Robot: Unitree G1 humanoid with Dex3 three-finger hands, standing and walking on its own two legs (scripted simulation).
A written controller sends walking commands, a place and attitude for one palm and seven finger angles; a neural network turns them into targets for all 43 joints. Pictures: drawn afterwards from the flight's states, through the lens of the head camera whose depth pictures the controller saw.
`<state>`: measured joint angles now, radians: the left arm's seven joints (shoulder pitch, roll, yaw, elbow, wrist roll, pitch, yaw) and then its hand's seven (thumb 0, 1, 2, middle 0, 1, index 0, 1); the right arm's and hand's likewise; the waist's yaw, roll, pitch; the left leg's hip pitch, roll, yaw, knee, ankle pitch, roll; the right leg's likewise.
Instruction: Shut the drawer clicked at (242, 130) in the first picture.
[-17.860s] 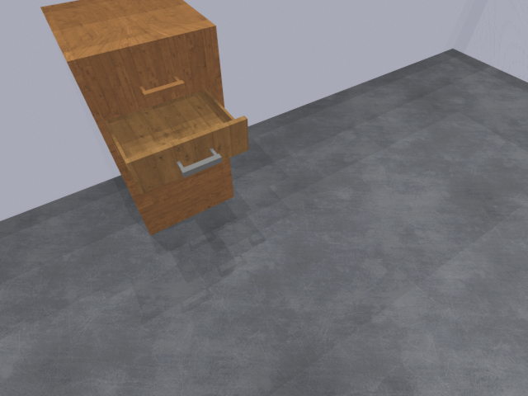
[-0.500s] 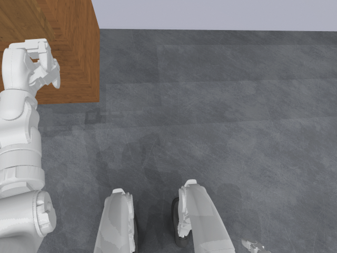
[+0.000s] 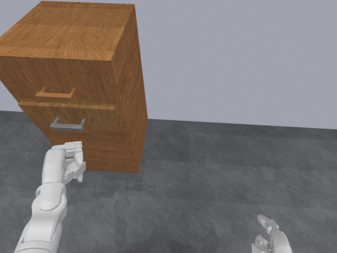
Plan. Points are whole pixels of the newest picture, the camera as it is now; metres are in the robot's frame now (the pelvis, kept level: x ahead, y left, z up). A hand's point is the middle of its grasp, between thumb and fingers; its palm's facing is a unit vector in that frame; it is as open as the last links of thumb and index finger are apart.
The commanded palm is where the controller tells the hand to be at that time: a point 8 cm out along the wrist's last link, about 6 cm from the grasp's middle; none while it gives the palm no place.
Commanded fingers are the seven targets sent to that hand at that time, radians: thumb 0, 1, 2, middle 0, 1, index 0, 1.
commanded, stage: draw the hand back to the body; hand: left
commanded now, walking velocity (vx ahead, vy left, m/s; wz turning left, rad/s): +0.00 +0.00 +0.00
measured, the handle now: (68, 123) +0.60 +0.44 -0.18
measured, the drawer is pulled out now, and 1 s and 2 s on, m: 0.03 0.03 0.03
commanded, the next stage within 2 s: step back with the hand held close in 0.62 s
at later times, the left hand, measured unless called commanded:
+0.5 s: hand (10, 177) +0.20 +0.24 +0.20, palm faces +0.43 -0.80 -0.42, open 3.2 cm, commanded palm +0.15 +0.27 +0.21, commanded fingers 0.00 0.90 0.90 -1.40 -1.60 -1.40 -1.60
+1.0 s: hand (9, 195) +0.18 +0.24 +0.18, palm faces +0.33 -0.81 -0.48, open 3.2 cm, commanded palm +0.12 +0.28 +0.21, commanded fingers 0.00 0.90 0.90 -1.40 -1.60 -1.40 -1.60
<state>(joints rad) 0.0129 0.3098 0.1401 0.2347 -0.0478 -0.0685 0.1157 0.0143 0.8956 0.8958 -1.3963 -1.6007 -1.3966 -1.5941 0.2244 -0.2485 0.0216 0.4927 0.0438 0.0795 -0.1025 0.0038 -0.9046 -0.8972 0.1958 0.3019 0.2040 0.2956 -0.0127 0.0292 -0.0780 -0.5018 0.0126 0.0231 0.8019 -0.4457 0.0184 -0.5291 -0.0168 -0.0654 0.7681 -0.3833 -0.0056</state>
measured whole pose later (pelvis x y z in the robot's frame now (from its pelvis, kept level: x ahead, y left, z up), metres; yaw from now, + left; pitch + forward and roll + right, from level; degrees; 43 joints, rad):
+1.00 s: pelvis -0.01 +0.00 +0.03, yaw +0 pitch +1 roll -1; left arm 0.61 0.35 0.35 -0.49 -0.05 -0.20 0.11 0.01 0.89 0.90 -1.40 -1.60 -1.40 -1.59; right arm 0.20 -0.25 -0.01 0.57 0.00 -0.01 -0.08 0.01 -0.90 -0.90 0.20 0.30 0.21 0.30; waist -0.01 0.06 0.01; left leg -0.21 0.00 0.03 0.47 -0.27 0.02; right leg -0.23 -0.01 -0.06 0.42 -0.20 0.00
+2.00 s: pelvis -0.13 +0.02 +0.02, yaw +3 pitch +2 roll -5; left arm 0.61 0.42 0.43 -0.58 -0.01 -0.29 0.14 0.01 0.88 0.89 -1.41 -1.60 -1.41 -1.59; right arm 0.20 -0.19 -0.01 0.59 -0.02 -0.08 -0.08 0.01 -0.90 -0.90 0.20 0.30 0.21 0.30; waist -0.02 0.04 0.01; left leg -0.49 0.01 -0.04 0.56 -0.12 0.06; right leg -0.41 0.11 0.03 0.87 -0.39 0.02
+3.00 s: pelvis -0.21 -0.01 +0.03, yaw +1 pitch +0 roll -1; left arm 0.58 0.34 0.34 -0.50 -0.04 -0.19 0.15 0.01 0.89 0.90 -1.40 -1.60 -1.40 -1.59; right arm 0.21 -0.18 0.04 0.61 -0.01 -0.13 -0.09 0.01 -0.90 -0.90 0.20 0.30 0.21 0.30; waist -0.01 0.03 -0.03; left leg -0.39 -0.02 -0.03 0.44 -0.09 0.01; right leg -0.09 0.05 -0.02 0.43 -0.36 -0.04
